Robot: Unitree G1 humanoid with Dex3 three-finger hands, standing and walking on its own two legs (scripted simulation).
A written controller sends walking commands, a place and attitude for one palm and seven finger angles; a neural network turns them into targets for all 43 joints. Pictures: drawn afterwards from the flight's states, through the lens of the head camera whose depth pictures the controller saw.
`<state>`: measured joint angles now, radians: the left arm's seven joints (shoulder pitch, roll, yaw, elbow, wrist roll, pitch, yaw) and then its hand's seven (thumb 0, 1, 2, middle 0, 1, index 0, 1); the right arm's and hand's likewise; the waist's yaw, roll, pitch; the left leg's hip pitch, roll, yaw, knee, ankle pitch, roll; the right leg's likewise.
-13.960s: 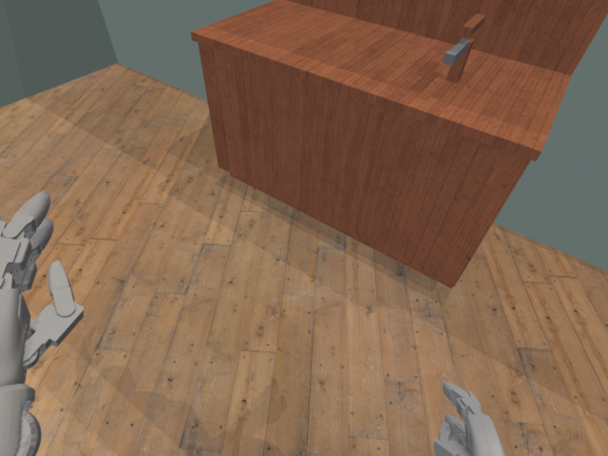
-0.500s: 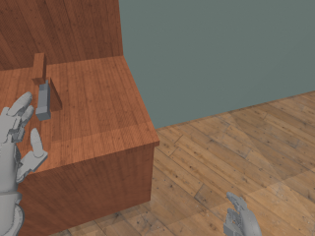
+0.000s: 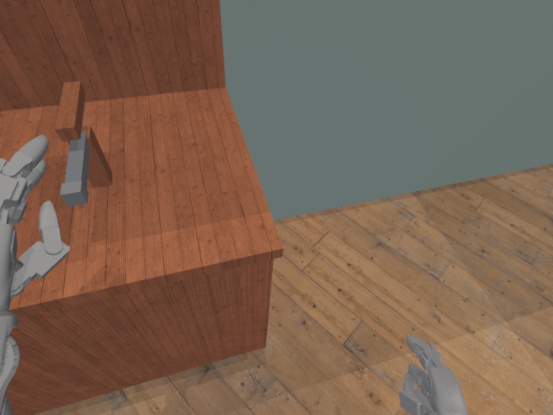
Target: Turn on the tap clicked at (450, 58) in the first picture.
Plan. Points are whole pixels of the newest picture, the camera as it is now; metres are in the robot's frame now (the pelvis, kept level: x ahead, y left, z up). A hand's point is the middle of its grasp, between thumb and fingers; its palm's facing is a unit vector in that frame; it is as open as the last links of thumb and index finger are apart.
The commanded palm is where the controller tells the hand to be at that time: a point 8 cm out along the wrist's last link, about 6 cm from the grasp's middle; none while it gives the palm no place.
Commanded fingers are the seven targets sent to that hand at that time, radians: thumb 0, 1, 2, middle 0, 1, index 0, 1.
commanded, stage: come to a stop and stand still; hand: left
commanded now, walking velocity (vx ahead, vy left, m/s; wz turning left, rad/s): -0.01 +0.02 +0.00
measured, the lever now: (74, 193) +0.38 +0.37 +0.07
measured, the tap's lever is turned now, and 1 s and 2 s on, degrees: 0 0 0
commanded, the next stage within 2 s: look again from close up in 0.84 s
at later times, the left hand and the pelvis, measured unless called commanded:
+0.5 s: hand (55, 261) +0.22 +0.26 +0.17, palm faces +0.44 -0.85 -0.30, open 7.4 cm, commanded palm +0.15 +0.29 +0.17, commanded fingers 0.00 0.90 0.90 -0.20 -0.30 -0.20 -0.30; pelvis -0.01 +0.01 +0.00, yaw +0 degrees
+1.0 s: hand (62, 270) +0.21 +0.26 +0.16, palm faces +0.39 -0.85 -0.34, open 7.4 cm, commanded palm +0.16 +0.29 +0.17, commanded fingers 0.00 0.90 0.90 -0.20 -0.30 -0.20 -0.30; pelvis +0.00 +0.01 +0.00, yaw +0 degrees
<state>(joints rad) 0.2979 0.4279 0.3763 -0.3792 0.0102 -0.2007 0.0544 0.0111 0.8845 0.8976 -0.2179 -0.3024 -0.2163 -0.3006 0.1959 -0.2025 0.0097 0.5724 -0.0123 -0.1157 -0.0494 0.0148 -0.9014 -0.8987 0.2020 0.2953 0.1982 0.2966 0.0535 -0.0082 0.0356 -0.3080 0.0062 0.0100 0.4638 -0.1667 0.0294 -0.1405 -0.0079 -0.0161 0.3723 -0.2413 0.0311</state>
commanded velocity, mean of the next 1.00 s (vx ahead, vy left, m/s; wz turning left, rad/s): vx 0.00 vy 0.00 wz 0.00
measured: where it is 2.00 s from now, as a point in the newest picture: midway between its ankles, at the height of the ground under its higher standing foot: outside the picture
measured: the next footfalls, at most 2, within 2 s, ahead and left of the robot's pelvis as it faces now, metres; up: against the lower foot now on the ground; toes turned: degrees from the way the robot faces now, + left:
none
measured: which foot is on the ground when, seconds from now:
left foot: down 0.00-1.00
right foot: down 0.00-1.00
